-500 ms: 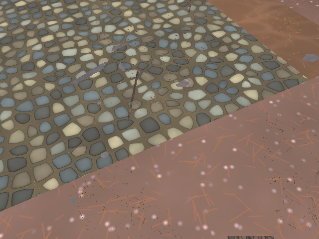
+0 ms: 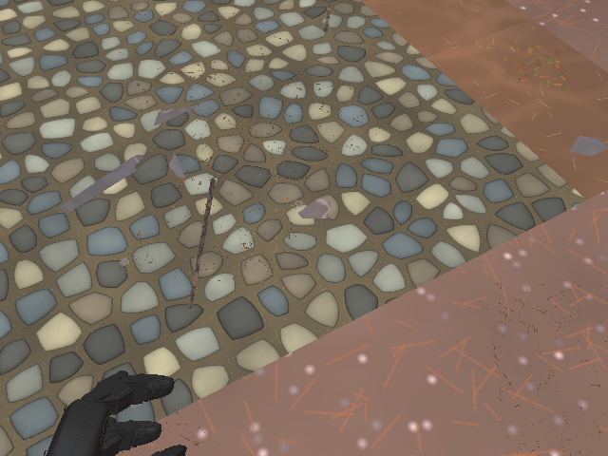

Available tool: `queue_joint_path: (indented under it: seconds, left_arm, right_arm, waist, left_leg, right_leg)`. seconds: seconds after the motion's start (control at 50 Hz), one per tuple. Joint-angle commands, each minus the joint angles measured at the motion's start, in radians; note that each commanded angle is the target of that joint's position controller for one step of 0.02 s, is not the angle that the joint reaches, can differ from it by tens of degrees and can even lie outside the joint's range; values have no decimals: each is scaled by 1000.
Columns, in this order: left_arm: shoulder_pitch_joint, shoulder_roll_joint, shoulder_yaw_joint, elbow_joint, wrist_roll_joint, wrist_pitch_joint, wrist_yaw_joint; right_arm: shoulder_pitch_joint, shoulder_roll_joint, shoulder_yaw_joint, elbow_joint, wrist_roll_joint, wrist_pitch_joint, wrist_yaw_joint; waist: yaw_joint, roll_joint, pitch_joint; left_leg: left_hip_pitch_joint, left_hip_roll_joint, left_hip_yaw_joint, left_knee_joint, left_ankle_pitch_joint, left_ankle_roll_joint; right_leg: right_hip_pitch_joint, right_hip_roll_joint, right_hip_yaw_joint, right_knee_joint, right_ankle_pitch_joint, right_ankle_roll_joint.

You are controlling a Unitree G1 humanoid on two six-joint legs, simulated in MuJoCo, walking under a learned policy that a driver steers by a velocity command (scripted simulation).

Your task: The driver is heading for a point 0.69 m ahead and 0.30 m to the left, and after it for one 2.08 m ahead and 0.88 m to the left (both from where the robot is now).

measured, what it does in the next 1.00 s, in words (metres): walks ahead, turning left: left foot, then right foot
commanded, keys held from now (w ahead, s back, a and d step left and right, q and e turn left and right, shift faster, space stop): w+q+shift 0.34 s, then q+shift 0.58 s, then e+shift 0.08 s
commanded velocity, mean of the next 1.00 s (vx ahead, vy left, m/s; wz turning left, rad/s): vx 0.56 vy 0.00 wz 0.90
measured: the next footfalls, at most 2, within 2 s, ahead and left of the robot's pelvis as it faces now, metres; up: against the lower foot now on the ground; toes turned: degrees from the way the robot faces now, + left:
left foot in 0.38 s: +0.52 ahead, +0.12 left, +0.00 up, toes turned +24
right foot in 0.76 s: +0.84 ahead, +0.17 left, +0.00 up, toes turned +55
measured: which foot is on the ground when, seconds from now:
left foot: up 0.00-0.36, down 0.38-0.76, up 0.78-1.00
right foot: down 0.00-0.38, up 0.40-0.74, down 0.76-1.00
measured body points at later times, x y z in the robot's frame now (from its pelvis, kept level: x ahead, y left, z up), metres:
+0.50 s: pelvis +0.42 +0.07 -0.01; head +0.47 +0.08 +0.44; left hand +0.40 +0.34 -0.12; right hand +0.66 -0.13 -0.13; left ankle +0.48 +0.10 -0.72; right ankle +0.34 -0.13 -0.57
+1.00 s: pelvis +0.66 +0.11 +0.01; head +0.68 +0.16 +0.46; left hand +0.54 +0.40 -0.09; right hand +1.00 +0.09 -0.06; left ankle +0.55 +0.18 -0.65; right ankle +0.81 +0.13 -0.72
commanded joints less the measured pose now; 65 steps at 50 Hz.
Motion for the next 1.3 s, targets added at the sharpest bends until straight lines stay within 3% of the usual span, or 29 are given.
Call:
queue_joint_path:
  seconds: [0.02, 0.08, 0.18, 0.28, 0.34, 0.36, 0.38, 0.4, 0.42, 0.44, 0.46, 0.48, 0.5, 0.54, 0.58, 0.64, 0.72, 0.76, 0.78, 0.8, 0.84, 0.9, 0.96, 1.04, 1.12, 1.16, 1.2, 1.24, 1.3]
  left_arm:
    - [306, 162, 81, 45, -7, 14, 25]
    - [307, 94, 67, 102, -21, -12, 20]
    - [334, 55, 59, 176, -43, -48, 4]
    - [396, 141, 72, 223, -39, -52, 22]
    - [384, 244, 96, 207, -32, -15, 48]
    - [331, 260, 102, 187, -30, 3, 51]
    - [315, 246, 101, 179, -31, 11, 37]
    - [315, 146, 82, 163, -24, 2, 13]
    - [438, 132, 67, 61, -55, -4, 23]
    - [339, 176, 61, 45, -42, -21, 31]
    - [314, 167, 53, 38, -45, -29, 29]
    - [258, 191, 74, -3, -81, -65, 42]
    - [259, 207, 83, 13, -79, -64, 47]
    - [263, 203, 94, 5, -57, -38, 48]
    - [167, 125, 77, -40, -31, -32, 50]
    - [93, 62, 61, -65, -50, -28, 37]
    - [38, 119, 92, -95, -77, -21, 24]
    - [202, 146, 109, -51, -52, -28, 34]
    - [253, 166, 103, -60, -40, -18, 47]
    - [252, 191, 104, -50, -21, -5, 42]
    - [96, 92, 96, -108, -34, 23, 58]
    - [24, 116, 97, -90, -37, 61, 61]
    - [83, 134, 109, -39, -29, 62, 50]
    - [79, 135, 105, 2, -68, 68, 16]
    - [143, 126, 91, 45, -89, 69, -8]
    - [105, 124, 97, -8, -93, 57, -6]
    - [185, 189, 135, 32, -101, 79, 14]
    - [277, 172, 142, 72, -90, 115, 37]
    - [232, 111, 123, 29, -94, 130, 31]
  right_arm:
    - [-177, -119, -22, -161, -11, -4, 4]
    - [-216, -63, -15, -158, -41, 36, 33]
    - [-428, -33, 9, -265, -43, 61, 66]
    - [-601, -53, 33, -331, -36, 51, 96]
    - [-389, -131, 10, -266, -34, 52, 76]
    - [-184, -176, -12, -204, -41, 48, 62]
    - [-15, -213, -39, -141, -44, 44, 34]
    - [-87, -276, -66, -139, -22, 54, 3]
    - [-129, -412, -95, -194, -63, 63, 4]
    - [-136, -367, -100, -231, -39, 67, -4]
    - [-193, -321, -88, -222, -28, 65, -15]
    - [-323, -243, -70, -311, 22, 12, 5]
    - [-393, -230, -62, -317, 23, -10, 10]
    - [-437, -201, -55, -326, 12, -19, 3]
    - [-434, -203, -61, -315, 20, -4, -22]
    - [-348, -218, -79, -284, 32, 59, -66]
    - [-339, -160, -70, -290, 23, 89, -78]
    - [-381, -101, -51, -324, 15, 85, -67]
    - [-316, -12, -23, -342, -20, 86, -62]
    - [-101, -89, -28, -358, 13, 80, -30]
    - [-251, -250, -75, -327, 28, 110, -26]
    - [-318, -189, -65, -368, 22, 139, -49]
    - [-333, -99, -33, -381, 6, 121, -53]
    - [-329, -78, -8, -343, -20, 111, -43]
    - [-277, -127, -22, -313, -31, 112, -31]
    - [-300, -275, -66, -318, -70, 116, -45]
    - [-450, -171, -35, -355, -69, 83, -56]
    - [-529, -105, -18, -367, -37, 63, -64]
    - [-498, -91, -19, -351, -30, 70, -76]
  waist:
    - [204, -111, -123]
    - [135, -108, 15]
    - [101, -90, 98]
    - [106, -21, 118]
    - [-30, -102, -51]
    - [-125, -99, -134]
    - [-168, -26, -196]
    - [-64, 192, -116]
    - [29, 257, -342]
    - [-16, 10, -394]
    - [48, -50, -207]
    - [99, -148, -156]
    - [150, -165, -92]
    - [200, -135, -16]
    - [181, -107, 14]
    - [111, -15, -116]
    - [108, 111, -112]
    - [194, 84, -223]
    - [166, -88, -340]
    - [54, -279, -504]
    - [115, -92, -286]
    - [89, -70, -92]
    - [110, -98, -144]
    - [112, -121, -174]
    - [71, -112, -109]
    - [64, 261, -86]
    - [118, 203, -30]
    - [148, 173, -30]
    - [129, 118, -44]
  left_leg:
    - [-667, 78, 47, 414, 136, 30]
    - [-615, 146, 55, 351, 169, -4]
    - [-695, 158, 122, 255, 349, -8]
    - [-464, 39, 328, -134, 492, 55]
    - [-188, -64, 344, -170, 377, 105]
    - [24, -82, 296, -202, 355, 136]
    - [266, -73, 214, -310, 395, 161]
    - [392, 51, 30, -307, 615, 176]
    - [681, 316, -464, -357, 911, 421]
    - [628, 321, -558, -489, 747, 413]
    - [405, 295, -488, -563, 711, 369]
    - [265, 244, -531, -633, 556, 352]
    - [123, 233, -472, -639, 643, 330]
    - [-95, 150, -317, -657, 796, 288]
    - [-244, 26, -192, -598, 967, 222]
    - [-276, -85, -127, -491, 892, 68]
    - [-229, -81, -280, -374, 538, -9]
    - [-205, -126, -224, -63, 357, -67]
    - [-365, -196, -121, 197, -276, -98]
    - [-484, -146, -133, 443, -346, -130]
    - [-544, -9, -29, 515, -113, -196]
    - [-469, 45, 60, 377, -14, -194]
    - [-374, 45, 94, 214, -50, -173]
    - [-194, 34, 94, -94, 5, -130]
    - [135, 46, 86, -465, 196, -38]
    - [-65, 426, -253, -643, 139, 173]
    - [-143, 371, -143, -643, 297, 165]
    - [-97, 319, -20, -614, 413, 116]
    - [-10, 301, 80, -585, 465, 108]
  right_leg:
    - [629, -395, 621, -403, -579, -111]
    - [420, -303, 301, -462, -212, -88]
    - [376, -232, -42, -527, 218, -46]
    - [419, -182, -245, -511, 833, 13]
    - [528, -234, -234, -159, 1329, 27]
    - [462, -248, -209, 105, 1329, 15]
    - [313, -199, -204, 448, 943, 17]
    - [-6, 1, -181, 814, -223, 47]
    - [-311, 54, -5, 1145, -380, 91]
    - [-351, 6, 119, 1086, -271, 75]
    - [-327, -35, 122, 955, -223, 68]
    - [-272, -18, 199, 874, -257, 77]
    - [-225, -47, 205, 793, -240, 95]
    - [-104, -75, 188, 593, -226, 122]
    - [-23, -27, 115, 341, -140, 140]
    - [172, 112, 49, 0, 189, 136]
    - [255, 125, 136, -190, 301, 122]
    - [482, -14, 204, -297, 499, 47]
    - [723, -261, 419, -159, 921, -47]
    - [845, -553, 786, -159, 835, -282]
    - [598, -376, 574, -243, 292, -240]
    - [273, -222, 308, -341, 178, -157]
    - [263, -212, 234, -355, 338, -212]
    - [222, -215, 241, -368, 191, -229]
    - [-27, -126, 242, -334, -216, -79]
    - [-115, 33, 17, 93, -350, 40]
    - [-116, 8, 67, 452, -324, 78]
    - [-163, -12, 72, 600, -248, 113]
    - [-189, -58, 39, 505, -155, 143]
